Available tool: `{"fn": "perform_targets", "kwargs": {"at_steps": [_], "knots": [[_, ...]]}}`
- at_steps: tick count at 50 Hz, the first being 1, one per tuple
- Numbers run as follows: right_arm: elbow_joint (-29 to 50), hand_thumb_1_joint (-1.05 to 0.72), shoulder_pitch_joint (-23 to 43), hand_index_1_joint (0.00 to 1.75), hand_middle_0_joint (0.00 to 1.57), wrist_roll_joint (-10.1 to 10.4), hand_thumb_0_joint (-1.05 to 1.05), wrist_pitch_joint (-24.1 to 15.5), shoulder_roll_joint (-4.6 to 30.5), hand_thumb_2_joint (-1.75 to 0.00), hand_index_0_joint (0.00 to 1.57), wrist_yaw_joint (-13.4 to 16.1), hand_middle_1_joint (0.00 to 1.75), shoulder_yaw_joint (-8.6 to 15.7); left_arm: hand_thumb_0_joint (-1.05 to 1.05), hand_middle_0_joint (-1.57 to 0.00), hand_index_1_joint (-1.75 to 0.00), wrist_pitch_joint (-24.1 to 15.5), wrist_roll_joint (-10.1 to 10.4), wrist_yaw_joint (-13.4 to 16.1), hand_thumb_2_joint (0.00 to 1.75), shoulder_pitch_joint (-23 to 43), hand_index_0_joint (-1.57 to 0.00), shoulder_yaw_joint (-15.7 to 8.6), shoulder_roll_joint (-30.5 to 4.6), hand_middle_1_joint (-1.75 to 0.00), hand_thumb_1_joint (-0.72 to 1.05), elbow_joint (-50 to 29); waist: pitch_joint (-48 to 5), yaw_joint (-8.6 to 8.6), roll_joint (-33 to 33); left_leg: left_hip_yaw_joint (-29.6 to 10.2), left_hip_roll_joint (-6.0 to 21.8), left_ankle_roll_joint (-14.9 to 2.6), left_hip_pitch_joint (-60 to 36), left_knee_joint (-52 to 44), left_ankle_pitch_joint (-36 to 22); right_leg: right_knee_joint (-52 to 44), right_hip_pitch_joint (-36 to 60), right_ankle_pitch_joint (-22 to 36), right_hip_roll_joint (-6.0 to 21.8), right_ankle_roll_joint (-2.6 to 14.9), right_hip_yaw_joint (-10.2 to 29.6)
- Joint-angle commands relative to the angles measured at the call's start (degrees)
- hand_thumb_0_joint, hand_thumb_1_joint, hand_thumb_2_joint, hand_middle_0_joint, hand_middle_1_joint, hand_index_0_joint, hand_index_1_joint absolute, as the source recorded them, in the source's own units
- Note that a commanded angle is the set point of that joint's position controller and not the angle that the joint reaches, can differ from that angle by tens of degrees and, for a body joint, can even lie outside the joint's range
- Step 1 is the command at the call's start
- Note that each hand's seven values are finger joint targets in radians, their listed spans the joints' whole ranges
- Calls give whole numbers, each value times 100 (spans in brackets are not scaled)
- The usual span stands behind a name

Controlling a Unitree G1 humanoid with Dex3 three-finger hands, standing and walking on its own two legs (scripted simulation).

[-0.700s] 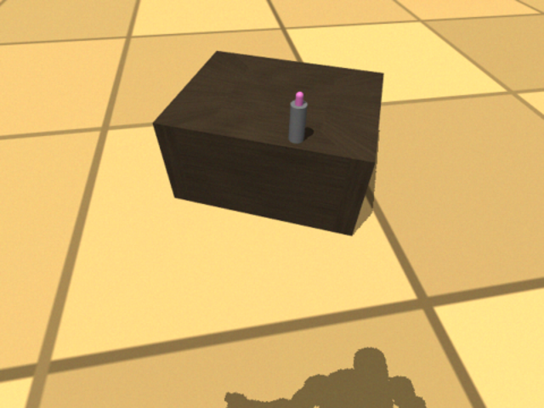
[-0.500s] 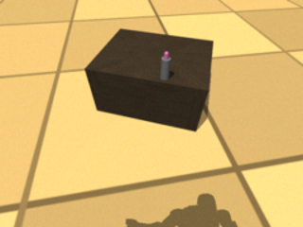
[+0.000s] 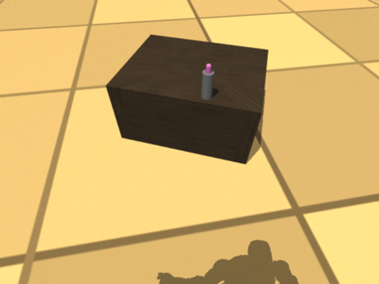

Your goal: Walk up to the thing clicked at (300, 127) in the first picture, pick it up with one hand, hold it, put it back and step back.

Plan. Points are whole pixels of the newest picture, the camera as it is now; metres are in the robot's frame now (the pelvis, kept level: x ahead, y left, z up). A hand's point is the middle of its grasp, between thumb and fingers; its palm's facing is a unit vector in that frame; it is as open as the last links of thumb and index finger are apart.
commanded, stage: stand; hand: left
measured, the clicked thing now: (207, 81) +1.13 -0.06 -0.23
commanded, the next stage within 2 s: walk up in 0.42 s
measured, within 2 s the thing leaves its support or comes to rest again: neither
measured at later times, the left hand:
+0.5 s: hand out of the picture +0.08 +0.25 -0.16, palm faces -0.06 -0.94 -0.34, open 7.4 cm
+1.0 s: hand (122, 263) +0.21 +0.18 -0.16, palm faces -0.15 -0.93 -0.34, open 7.4 cm
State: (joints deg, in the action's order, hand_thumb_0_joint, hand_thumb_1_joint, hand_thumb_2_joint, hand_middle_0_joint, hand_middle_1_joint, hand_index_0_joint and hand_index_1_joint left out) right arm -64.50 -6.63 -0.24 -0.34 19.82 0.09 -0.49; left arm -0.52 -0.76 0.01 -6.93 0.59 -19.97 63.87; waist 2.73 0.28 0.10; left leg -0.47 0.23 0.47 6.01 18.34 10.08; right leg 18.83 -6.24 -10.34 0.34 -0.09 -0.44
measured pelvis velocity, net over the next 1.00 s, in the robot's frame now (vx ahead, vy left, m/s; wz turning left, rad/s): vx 0.17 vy -0.08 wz -0.17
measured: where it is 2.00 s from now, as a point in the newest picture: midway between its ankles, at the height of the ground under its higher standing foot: (220, 224)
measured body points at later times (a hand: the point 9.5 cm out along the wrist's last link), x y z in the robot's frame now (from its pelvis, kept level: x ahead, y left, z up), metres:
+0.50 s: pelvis +0.01 -0.01 +0.00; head +0.02 -0.01 +0.45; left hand +0.08 +0.30 -0.13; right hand +0.08 -0.31 -0.13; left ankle +0.00 +0.12 -0.75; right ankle +0.00 -0.12 -0.74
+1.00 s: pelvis +0.17 -0.08 -0.02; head +0.18 -0.08 +0.43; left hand +0.22 +0.23 -0.14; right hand +0.21 -0.42 -0.12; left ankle +0.28 +0.03 -0.73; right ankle +0.11 -0.20 -0.75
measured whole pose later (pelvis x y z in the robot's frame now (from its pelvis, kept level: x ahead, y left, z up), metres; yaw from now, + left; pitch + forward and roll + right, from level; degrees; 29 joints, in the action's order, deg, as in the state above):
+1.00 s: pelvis +0.17 -0.08 -0.02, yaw -10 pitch -2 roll -2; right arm -51.7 -13.8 -1.7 -2.2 24.2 -4.4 4.0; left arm -2.8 -1.3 -3.7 -21.6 -3.2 -22.8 51.8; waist 3.5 3.2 -1.6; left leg 1.3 5.2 -0.2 26.0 41.9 17.2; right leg 27.9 -7.1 -18.6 -1.8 1.0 -0.1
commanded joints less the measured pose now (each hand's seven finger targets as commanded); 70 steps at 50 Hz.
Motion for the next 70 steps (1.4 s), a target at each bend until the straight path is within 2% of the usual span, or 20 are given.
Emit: {"fn": "perform_targets", "kwargs": {"at_steps": [1, 20, 21, 22, 24, 25, 31, 34, 35, 36, 37, 42, 48, 52, 53, 54, 55, 60, 64, 70], "knots": [[304, -90, 245, 30, 20, -22, 0, -134, 1245, -90, 20, 53, 30, 258, 0, -20, -30, -116, 22, 53, 90, 197, -20, -241, -1193, -30, 90, -335, -285, -11, -31, -509, 655, -163, -28, -302, -498, -329, -111, 493, 694, 159, 557], [325, -90, 236, 30, 20, -25, 0, -134, 1213, -90, 20, 52, 30, 253, 0, -20, -30, -135, 16, 63, 90, 209, -20, -252, -1211, -30, 90, -339, -438, -19, -37, -485, 686, -155, -91, -239, -759, -288, 78, 843, 716, 175, 556], [671, -90, -202, 30, 20, -184, 0, -279, 1801, -90, 20, -20, 30, 639, 0, -20, -30, -118, -116, -127, 90, -172, -20, -645, -1681, -30, 90, -746, -878, -142, 119, -444, 581, -540, -644, 212, 2142, 163, -520, -1941, 318, 359, 680], [534, -90, -481, 30, 20, -222, 0, -317, 1913, -90, 20, -43, 30, 735, 0, -20, -30, -79, -166, -207, 90, 125, -20, -652, -1602, -30, 90, -767, -364, -361, -148, -831, 826, -741, -822, -8, 3174, 597, -1734, -2632, 260, 370, 578], [638, -90, -859, 30, 20, -239, 0, -365, 2190, -90, 20, -45, 30, 929, 0, -20, -30, -47, -192, -315, 90, 775, -20, -655, -1336, -30, 90, -1182, 569, -709, -954, -2359, 2300, -1467, -819, -1142, 3499, 2725, -3447, -1764, 133, 190, 269], [762, -90, -751, 30, 20, -242, 0, -443, 2234, -90, 20, -30, 30, 971, 0, -20, -30, -91, -182, -316, 90, 676, -20, -672, -1375, -30, 90, -1254, 659, -574, -695, -2599, 2626, -1628, -744, -1203, 3015, 3040, -3593, -1610, 486, 211, 725], [1410, -90, 196, 30, 20, -314, 0, -462, 1945, -90, 20, -153, 30, 927, 0, -20, -30, -112, -123, -594, 90, -416, -20, -782, -1377, -30, 90, -1240, 100, 123, -1217, -299, 1468, -987, 450, -642, 2066, 2022, -1351, -1038, 488, 105, 20], [1510, -90, 166, 30, 20, -323, 0, -338, 1620, -90, 20, -169, 30, 824, 0, -20, -30, -185, -156, -486, 90, -1642, -20, -958, -1597, -30, 90, -847, -248, 639, 206, 449, 870, -730, 1674, 1562, 2150, 1293, 799, -325, -17, 66, -386], [1569, -90, -85, 30, 20, -299, 0, -317, 1195, -90, 20, -168, 30, 676, 0, -20, -30, -231, -189, -372, 90, -2279, -20, -1095, -1962, -30, 90, -760, -380, 926, 1659, 857, 349, -562, 2541, 3350, 2382, 676, 1426, -1534, 235, 226, 391], [1808, -90, -17, 30, 20, -176, 0, -305, 998, -90, 20, -199, 30, 558, 0, -20, -30, -279, -193, -286, 90, -2352, -20, -1154, -2413, -30, 90, -1014, -205, 919, 2414, 438, -216, -278, 3527, 4687, 2703, -781, 1054, -3452, 1610, 835, 3349], [1795, -90, 55, 30, 20, -167, 0, -276, 1544, -90, 20, -183, 30, 704, 0, -20, -30, -284, -119, -304, 90, -1706, -20, -1075, -2528, -30, 90, -1277, 200, 573, 1287, -211, 201, -193, 3219, 4829, 2260, -1320, 19, -4228, 2250, 1450, 4482], [1336, -90, -900, 30, 20, -106, 0, -299, 1686, -90, 20, -297, 30, 762, 0, -20, -30, -365, 25, -250, 90, -933, -20, -891, -1955, -30, 90, -1579, 409, 21, 731, -207, 750, -175, 2357, 3919, 1031, -759, -788, -2310, 1385, 1208, 2190], [1774, -90, -483, 30, 20, -170, 0, -371, 1541, -90, 20, -414, 30, 814, 0, -20, -30, -453, -16, -274, 90, -981, -20, -855, -2015, -30, 90, -1878, 290, 103, 592, 125, 584, -71, 1640, 2126, 554, -458, -1037, -1532, 1258, 1189, 1490], [1590, -90, -1426, 30, 20, -184, 0, -513, 1646, -90, 20, -308, 30, 958, 0, -20, -30, -449, -26, -264, 90, -970, -20, -681, -1666, -30, 90, -1997, -263, -482, -194, 589, 110, -189, -687, 1278, 235, 1382, -1949, -40, 727, 832, 628], [1508, -90, -2016, 30, 20, -230, 0, -559, 1971, -90, 20, -241, 30, 1076, 0, -20, -30, -451, -10, -254, 90, -1240, -20, -578, -1331, -30, 90, -2012, -640, -732, -1276, -559, 791, -531, -1480, 550, 1506, 3195, -2525, -28, 156, 614, 149], [1675, -90, -2177, 30, 20, -235, 0, -598, 2416, -90, 20, -211, 30, 1158, 0, -20, -30, -442, 59, -212, 90, -1393, -20, -541, -1109, -30, 90, -2026, -549, -677, -1919, -3570, 2381, -1042, -1594, -662, 2840, 4390, -3657, -1864, -687, 306, 132], [1803, -90, -1697, 30, 20, -33, 0, -576, 2487, -90, 20, -240, 30, 1152, 0, -20, -30, -414, -26, -113, 90, -1287, -20, -660, -1760, -30, 90, -1922, -303, -525, -1071, -3993, 2672, -1588, -800, -775, 3289, 4994, -3418, -2142, -210, 347, 861], [1980, -90, -1191, 30, 20, -16, 0, -608, 1786, -90, 20, -185, 30, 837, 0, -20, -30, -394, 67, -252, 90, -1516, -20, -652, -1593, -30, 90, -1651, 94, -113, -897, -903, 1608, -1169, 87, -362, 143, 4085, -2744, -896, 310, 127, 575], [2106, -90, -1297, 30, 20, -77, 0, -598, 1926, -90, 20, -185, 30, 852, 0, -20, -30, -374, 25, -380, 90, -753, -20, -616, -1384, -30, 90, -1979, 192, -241, -934, -321, 1672, -1411, 131, -230, -841, 2741, -2474, -744, 475, 46, 94], [2263, -90, -1120, 30, 20, -36, 0, -470, 1922, -90, 20, -220, 30, 839, 0, -20, -30, -401, 5, -409, 90, -984, -20, -728, -1371, -30, 90, -1825, -197, 80, -588, 162, 1340, -997, 799, 743, -114, 1419, -586, 183, 18, 221, -522]]}}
